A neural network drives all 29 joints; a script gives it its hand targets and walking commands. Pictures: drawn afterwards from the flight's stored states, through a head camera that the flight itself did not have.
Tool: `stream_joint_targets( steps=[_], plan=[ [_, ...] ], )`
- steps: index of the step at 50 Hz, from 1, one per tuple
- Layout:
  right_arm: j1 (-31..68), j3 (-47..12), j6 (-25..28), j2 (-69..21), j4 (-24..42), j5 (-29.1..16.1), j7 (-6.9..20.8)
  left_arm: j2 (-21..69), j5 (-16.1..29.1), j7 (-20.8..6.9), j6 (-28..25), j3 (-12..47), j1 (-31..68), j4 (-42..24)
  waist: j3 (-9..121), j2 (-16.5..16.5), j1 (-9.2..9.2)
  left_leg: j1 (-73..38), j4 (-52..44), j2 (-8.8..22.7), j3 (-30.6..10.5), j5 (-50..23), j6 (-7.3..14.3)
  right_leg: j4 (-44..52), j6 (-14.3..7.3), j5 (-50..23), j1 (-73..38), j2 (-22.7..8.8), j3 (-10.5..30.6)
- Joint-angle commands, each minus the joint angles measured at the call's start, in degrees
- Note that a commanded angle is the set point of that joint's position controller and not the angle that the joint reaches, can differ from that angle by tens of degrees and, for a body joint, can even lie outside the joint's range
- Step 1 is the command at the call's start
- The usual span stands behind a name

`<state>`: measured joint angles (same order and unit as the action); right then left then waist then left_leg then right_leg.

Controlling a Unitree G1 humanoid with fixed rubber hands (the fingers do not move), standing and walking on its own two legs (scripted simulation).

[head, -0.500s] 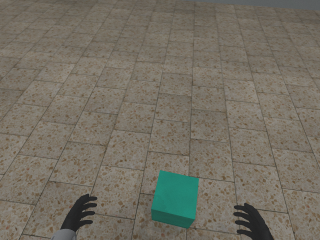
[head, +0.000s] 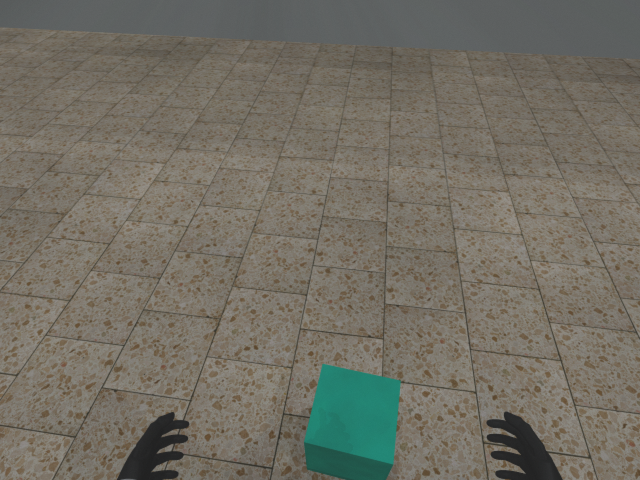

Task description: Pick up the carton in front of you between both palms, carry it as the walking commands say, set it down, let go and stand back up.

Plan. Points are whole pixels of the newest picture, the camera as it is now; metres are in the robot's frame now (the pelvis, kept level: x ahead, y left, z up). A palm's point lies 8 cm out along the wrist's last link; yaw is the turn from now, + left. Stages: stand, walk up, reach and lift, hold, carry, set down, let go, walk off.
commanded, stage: stand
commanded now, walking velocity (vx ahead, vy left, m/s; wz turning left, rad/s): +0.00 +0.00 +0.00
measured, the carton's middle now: (352, 426) +0.41 -0.06 -0.65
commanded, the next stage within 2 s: none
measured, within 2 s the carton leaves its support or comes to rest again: neither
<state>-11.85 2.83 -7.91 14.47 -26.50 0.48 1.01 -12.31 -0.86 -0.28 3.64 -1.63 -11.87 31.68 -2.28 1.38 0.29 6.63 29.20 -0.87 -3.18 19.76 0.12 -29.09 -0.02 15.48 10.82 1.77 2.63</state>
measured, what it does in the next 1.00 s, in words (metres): stands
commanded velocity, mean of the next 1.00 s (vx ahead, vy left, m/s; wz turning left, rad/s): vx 0.00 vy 0.00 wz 0.00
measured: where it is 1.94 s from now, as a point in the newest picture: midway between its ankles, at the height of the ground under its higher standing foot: outside the picture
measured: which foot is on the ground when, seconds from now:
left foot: down 0.00-1.00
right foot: down 0.00-1.00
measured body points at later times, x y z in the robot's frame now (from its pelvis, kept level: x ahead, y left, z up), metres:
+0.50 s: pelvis +0.00 -0.02 +0.00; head +0.00 -0.04 +0.45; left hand +0.11 +0.26 -0.10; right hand +0.13 -0.30 -0.11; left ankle -0.04 +0.12 -0.74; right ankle +0.00 -0.12 -0.74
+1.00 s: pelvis -0.02 -0.02 +0.00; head -0.02 -0.03 +0.45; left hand +0.09 +0.27 -0.10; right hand +0.08 -0.31 -0.12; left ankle -0.04 +0.12 -0.74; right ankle +0.00 -0.12 -0.74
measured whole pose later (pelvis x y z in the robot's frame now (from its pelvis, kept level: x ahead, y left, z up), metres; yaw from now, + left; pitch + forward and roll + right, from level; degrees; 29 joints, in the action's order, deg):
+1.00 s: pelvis -0.02 -0.02 +0.00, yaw +1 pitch -3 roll +0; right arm -13.7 1.9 1.1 19.0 -47.4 0.8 -1.9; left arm -16.9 -0.8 1.1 -0.9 -3.2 -10.5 49.7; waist -2.3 1.6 -0.1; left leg 7.2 26.6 0.2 -4.1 16.5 -1.8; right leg -27.5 -1.7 12.8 11.6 2.3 1.1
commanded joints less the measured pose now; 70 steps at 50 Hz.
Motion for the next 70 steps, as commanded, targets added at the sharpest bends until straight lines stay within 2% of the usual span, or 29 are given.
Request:
stream_joint_targets(
  steps=[1, 4, 10, 17, 28, 51, 70],
  plan=[
    [2.23, 3.17, 6.12, 7.38, -0.59, 0.47, -0.43, -10.13, -0.94, 1.65, -3.16, -4.41, 1.08, 0.81, 2.32, 0.62, -0.21, 4.58, -3.16, 1.89, -0.81, -7.16, -0.98, 3.70, -0.16, -6.45, 2.07, -3.05, 0.61],
    [2.24, 3.09, 7.81, 7.96, -3.17, 0.77, -0.54, -9.57, -0.98, 1.42, -4.32, -4.40, 2.64, 2.39, 1.75, -1.51, 0.17, 4.27, -2.99, 2.30, -1.64, -7.40, -0.50, 4.73, -0.42, -5.72, 3.27, -3.33, 1.54],
    [1.40, 2.92, 9.11, 9.15, -6.77, 0.89, -1.60, -10.40, -0.83, 1.81, -5.31, -4.49, 2.17, 5.43, 3.71, -2.40, -0.25, 3.46, -2.68, 2.98, -2.44, -11.98, -0.54, 3.66, -0.69, -12.96, 0.47, -4.10, 2.30],
    [-0.14, 2.53, 9.24, 9.85, -9.78, 0.85, -2.33, -11.44, -0.65, 2.07, -5.39, -4.47, 1.56, 7.79, 3.61, -2.15, -0.38, 3.53, -2.96, 3.35, -2.82, -12.47, -0.61, 3.82, -1.08, -14.23, -0.65, -4.83, 3.16],
    [-1.17, 1.72, 9.33, 10.46, -12.89, 0.64, -2.96, -11.67, -0.44, 1.95, -5.40, -4.08, 1.79, 10.49, 2.30, -1.27, -0.47, 3.82, -4.01, 3.96, -3.27, -11.46, -0.50, 4.70, -1.42, -12.83, -0.76, -5.33, 3.94],
    [-1.21, 0.79, 9.79, 12.39, -18.45, 0.24, -3.04, -13.30, 0.18, 1.56, -5.23, -3.35, 3.02, 15.33, 0.36, -1.54, -0.50, 3.91, -7.35, 4.96, -4.10, -7.90, -0.02, 7.76, -1.47, -6.31, -0.30, -6.00, 5.26],
    [0.21, 0.51, 9.84, 13.40, -22.64, -0.04, -2.88, -14.46, 0.62, 1.62, -5.21, -2.73, 3.58, 19.12, 0.22, -1.42, -0.38, 3.25, -9.64, 5.67, -4.40, -7.61, 0.05, 9.11, -1.30, -6.40, -0.78, -6.50, 5.79]
  ],
)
